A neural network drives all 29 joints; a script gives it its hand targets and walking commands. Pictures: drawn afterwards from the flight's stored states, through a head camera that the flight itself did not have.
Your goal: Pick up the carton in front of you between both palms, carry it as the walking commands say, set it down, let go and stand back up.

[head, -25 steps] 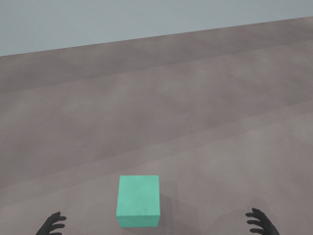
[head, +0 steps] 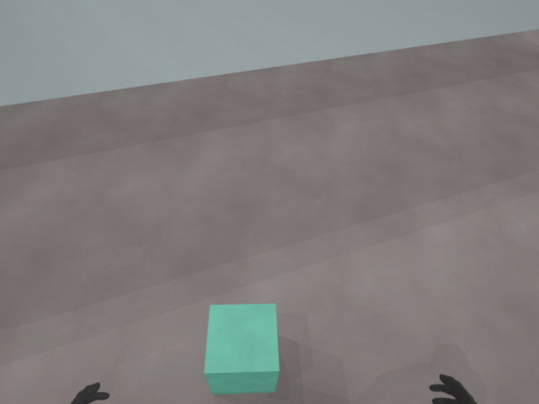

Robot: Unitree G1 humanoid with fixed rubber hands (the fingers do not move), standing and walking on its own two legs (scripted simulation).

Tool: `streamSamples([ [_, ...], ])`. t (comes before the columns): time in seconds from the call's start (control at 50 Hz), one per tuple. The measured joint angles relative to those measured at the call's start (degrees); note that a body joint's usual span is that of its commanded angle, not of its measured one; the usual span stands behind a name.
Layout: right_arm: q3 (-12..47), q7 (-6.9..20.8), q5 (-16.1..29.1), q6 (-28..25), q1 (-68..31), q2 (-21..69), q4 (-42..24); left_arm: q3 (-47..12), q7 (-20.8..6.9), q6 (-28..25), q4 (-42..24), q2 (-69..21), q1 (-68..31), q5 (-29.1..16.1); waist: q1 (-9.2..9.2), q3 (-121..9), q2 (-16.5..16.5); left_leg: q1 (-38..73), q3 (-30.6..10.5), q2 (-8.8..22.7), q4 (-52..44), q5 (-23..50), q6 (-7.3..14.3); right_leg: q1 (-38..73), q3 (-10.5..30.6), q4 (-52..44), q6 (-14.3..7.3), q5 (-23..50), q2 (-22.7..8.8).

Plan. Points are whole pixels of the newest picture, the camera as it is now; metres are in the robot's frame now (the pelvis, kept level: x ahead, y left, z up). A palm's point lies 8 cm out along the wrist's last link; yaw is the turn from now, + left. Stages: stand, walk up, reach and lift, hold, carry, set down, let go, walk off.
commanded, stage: stand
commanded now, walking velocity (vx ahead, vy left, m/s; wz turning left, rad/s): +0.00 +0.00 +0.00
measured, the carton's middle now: (243, 349) +0.41 +0.06 -0.65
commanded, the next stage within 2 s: none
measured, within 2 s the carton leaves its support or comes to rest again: neither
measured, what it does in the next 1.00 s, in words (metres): stands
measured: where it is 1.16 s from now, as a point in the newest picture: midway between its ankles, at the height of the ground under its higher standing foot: outside the picture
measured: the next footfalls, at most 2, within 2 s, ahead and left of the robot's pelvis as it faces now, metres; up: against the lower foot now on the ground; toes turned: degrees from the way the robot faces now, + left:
none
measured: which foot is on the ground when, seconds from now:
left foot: down 0.00-1.00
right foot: down 0.00-1.00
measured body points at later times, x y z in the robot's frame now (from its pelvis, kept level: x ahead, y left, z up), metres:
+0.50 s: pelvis -0.01 +0.00 +0.00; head -0.02 +0.01 +0.45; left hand +0.09 +0.30 -0.11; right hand +0.09 -0.31 -0.11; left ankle +0.00 +0.11 -0.74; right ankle -0.05 -0.14 -0.74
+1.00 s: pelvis -0.02 -0.01 +0.01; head -0.02 +0.00 +0.46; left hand +0.07 +0.31 -0.11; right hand +0.09 -0.32 -0.11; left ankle +0.00 +0.11 -0.74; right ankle -0.05 -0.14 -0.74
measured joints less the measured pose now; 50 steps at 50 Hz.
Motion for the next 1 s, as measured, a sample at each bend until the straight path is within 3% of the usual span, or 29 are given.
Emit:
streamSamples([
  [1.0, 1.04, 0.52, 0.94, -0.23, -1.73, -2.13, 8.20, -0.78, -0.63, -0.60, 10.01, 1.66, -3.06, -0.66, 0.01, 1.05, 0.63, 1.60, -1.41, 0.35, -4.66, 4.14, -0.62, 1.92, -1.48, -4.62, -0.28, 3.76, -0.03],
])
